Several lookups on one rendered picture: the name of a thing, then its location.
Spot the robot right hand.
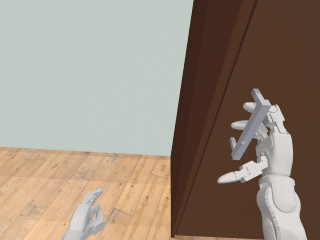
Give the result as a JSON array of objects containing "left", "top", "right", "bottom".
[{"left": 217, "top": 102, "right": 293, "bottom": 184}]

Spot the left robot forearm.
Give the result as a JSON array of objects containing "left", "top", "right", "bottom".
[{"left": 60, "top": 229, "right": 85, "bottom": 240}]

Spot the right robot forearm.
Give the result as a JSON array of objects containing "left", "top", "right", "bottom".
[{"left": 256, "top": 174, "right": 307, "bottom": 240}]

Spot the robot left hand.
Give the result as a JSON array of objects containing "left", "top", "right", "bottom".
[{"left": 67, "top": 188, "right": 106, "bottom": 239}]

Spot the wardrobe door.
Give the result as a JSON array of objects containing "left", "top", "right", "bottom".
[{"left": 176, "top": 0, "right": 320, "bottom": 240}]

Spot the handle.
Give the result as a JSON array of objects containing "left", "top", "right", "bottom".
[{"left": 229, "top": 88, "right": 272, "bottom": 160}]

